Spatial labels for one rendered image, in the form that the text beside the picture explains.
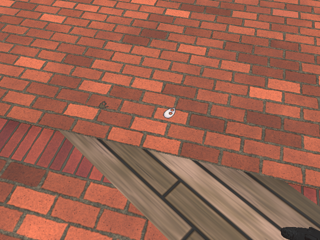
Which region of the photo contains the right robot hand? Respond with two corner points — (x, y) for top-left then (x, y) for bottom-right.
(280, 227), (320, 240)

